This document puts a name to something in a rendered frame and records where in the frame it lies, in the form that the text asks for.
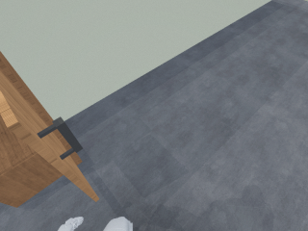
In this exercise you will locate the left robot hand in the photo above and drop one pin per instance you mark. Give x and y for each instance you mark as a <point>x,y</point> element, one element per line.
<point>71,224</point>

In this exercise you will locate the handle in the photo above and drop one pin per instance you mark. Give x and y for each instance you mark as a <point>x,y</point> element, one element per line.
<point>67,134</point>

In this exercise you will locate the cupboard door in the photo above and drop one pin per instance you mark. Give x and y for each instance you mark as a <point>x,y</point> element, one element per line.
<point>23,121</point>

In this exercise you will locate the left robot thigh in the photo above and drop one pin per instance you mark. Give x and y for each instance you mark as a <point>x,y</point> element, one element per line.
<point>119,224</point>

